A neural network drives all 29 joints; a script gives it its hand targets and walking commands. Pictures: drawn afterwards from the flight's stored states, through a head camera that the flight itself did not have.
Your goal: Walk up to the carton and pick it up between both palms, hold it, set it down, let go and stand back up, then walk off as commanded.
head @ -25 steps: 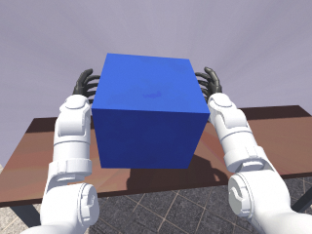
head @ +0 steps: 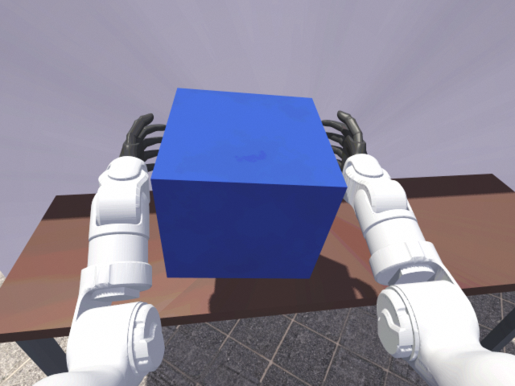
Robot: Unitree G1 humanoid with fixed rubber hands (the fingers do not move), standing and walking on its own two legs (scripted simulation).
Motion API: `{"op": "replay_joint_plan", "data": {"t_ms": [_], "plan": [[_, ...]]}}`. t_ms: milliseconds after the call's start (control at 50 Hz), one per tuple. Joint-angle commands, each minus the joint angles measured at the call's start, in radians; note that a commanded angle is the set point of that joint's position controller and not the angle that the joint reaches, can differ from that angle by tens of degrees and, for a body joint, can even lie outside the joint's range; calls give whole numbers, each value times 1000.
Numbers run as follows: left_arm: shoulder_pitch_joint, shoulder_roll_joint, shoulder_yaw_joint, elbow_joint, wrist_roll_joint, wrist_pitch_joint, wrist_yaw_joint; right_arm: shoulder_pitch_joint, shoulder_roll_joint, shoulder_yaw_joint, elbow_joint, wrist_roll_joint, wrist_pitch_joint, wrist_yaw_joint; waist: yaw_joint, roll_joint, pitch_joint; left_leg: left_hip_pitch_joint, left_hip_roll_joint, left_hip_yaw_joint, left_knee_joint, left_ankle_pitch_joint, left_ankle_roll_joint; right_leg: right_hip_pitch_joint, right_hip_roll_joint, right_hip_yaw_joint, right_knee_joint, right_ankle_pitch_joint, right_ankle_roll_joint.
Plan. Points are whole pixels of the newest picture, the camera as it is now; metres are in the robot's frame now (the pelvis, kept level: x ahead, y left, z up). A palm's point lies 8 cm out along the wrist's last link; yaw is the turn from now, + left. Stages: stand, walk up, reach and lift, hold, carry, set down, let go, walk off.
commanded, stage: set down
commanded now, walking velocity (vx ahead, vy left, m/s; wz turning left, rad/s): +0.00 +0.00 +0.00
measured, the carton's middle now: (243, 183) +0.41 +0.03 +0.15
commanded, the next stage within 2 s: none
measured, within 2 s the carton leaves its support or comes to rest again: neither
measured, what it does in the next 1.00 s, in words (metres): stands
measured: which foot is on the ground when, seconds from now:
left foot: down 0.00-1.00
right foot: down 0.00-1.00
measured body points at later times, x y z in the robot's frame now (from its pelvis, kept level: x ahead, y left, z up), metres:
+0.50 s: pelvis +0.02 +0.00 +0.00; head -0.01 +0.02 +0.45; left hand +0.42 +0.20 +0.18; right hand +0.44 -0.13 +0.23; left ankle +0.05 +0.14 -0.75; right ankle +0.02 -0.14 -0.75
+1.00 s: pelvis +0.03 +0.00 +0.00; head +0.00 +0.02 +0.45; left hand +0.43 +0.19 +0.16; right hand +0.44 -0.14 +0.19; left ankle +0.05 +0.14 -0.75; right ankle +0.02 -0.14 -0.75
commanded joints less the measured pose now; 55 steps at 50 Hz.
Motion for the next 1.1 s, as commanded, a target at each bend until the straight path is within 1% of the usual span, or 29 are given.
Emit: {"op": "replay_joint_plan", "data": {"t_ms": [0,20,80,140,180,220,260,340,380,420,480,540,600,640,680,700,760,820,860,940,1000,1040,1080], "plan": [[-755,-610,-416,-258,-188,-92,-130,-818,531,380,-414,198,-93,129,5,98,-365,261,-96,29,-19,131,2,123,83,-85,-81,81,16],[-738,-600,-394,-224,-177,-100,-125,-810,523,358,-388,181,-98,133,4,88,-354,254,-97,29,-21,105,3,119,79,-89,-86,56,10],[-716,-570,-322,-145,-130,-127,-129,-807,515,299,-335,117,-137,149,20,59,-324,242,-97,33,-41,25,11,102,70,-101,-99,-16,1],[-683,-527,-236,-36,-61,-157,-153,-756,504,226,-235,32,-184,165,32,32,-208,203,-93,48,-85,-102,24,85,53,-105,-119,-134,-1],[-658,-499,-188,28,-18,-179,-173,-700,492,163,-171,-25,-210,175,33,20,-149,168,-92,66,-105,-168,36,84,44,-112,-123,-207,-2],[-647,-474,-163,48,6,-200,-188,-650,476,122,-128,-69,-230,179,31,13,-125,158,-91,77,-117,-190,43,94,39,-117,-124,-236,0],[-662,-463,-164,28,10,-227,-195,-608,475,108,-104,-95,-254,179,25,12,-125,170,-91,85,-120,-173,39,104,37,-124,-122,-225,3],[-732,-477,-205,-54,-10,-300,-180,-532,506,125,-49,-111,-307,177,12,22,-172,237,-88,95,-107,-55,15,127,38,-137,-110,-121,10],[-719,-485,-225,-48,-21,-324,-171,-511,515,135,-35,-115,-323,173,9,31,-202,272,-86,95,-94,5,7,141,39,-138,-106,-64,11],[-683,-490,-236,-40,-25,-340,-165,-487,519,154,-45,-113,-337,165,9,33,-235,308,-86,93,-77,77,3,166,42,-138,-102,5,16],[-628,-497,-257,-63,-32,-362,-158,-451,528,214,-87,-91,-356,148,15,31,-296,368,-91,91,-38,232,-6,218,49,-136,-86,167,26],[-569,-506,-273,-91,-38,-375,-155,-433,538,288,-151,-67,-377,134,22,18,-346,386,-99,86,-4,355,-12,280,49,-128,-55,380,39],[-513,-515,-284,-109,-43,-378,-154,-434,553,355,-219,-46,-398,123,32,1,-386,373,-106,83,17,424,-14,337,43,-120,-22,570,53],[-486,-522,-294,-121,-45,-377,-153,-440,560,392,-260,-34,-411,117,39,-6,-407,364,-109,82,27,455,-14,364,39,-115,-4,666,60],[-474,-529,-304,-130,-46,-377,-151,-448,565,415,-287,-25,-420,113,41,-10,-417,356,-110,82,32,466,-15,378,35,-113,7,719,64],[-475,-532,-308,-133,-47,-378,-150,-452,567,419,-295,-23,-423,111,41,-11,-417,354,-110,81,33,463,-16,379,35,-113,8,725,64],[-496,-537,-313,-126,-48,-385,-148,-459,567,404,-285,-31,-428,110,34,-12,-401,349,-108,80,27,425,-17,355,34,-116,-1,677,63],[-527,-534,-297,-86,-40,-398,-146,-455,557,356,-231,-57,-427,116,27,-9,-363,343,-103,82,12,363,-17,312,36,-122,-23,566,57],[-544,-522,-269,-35,-26,-403,-149,-452,541,306,-177,-82,-423,123,24,-5,-310,335,-99,85,-6,297,-13,271,37,-125,-43,454,52],[-585,-497,-204,88,12,-411,-161,-442,517,190,-52,-148,-413,144,27,10,-177,309,-90,98,-54,127,1,167,36,-134,-87,164,42],[-666,-501,-190,121,13,-440,-155,-454,523,122,8,-193,-413,165,39,27,-144,284,-80,108,-86,0,6,105,34,-136,-106,-30,28],[-729,-511,-195,131,-1,-469,-142,-480,538,90,30,-220,-422,180,47,35,-153,265,-76,111,-99,-59,6,77,33,-139,-108,-94,22],[-781,-523,-205,143,-19,-499,-127,-510,553,68,45,-246,-438,194,50,38,-171,249,-74,113,-103,-79,4,64,31,-142,-104,-110,20]]}}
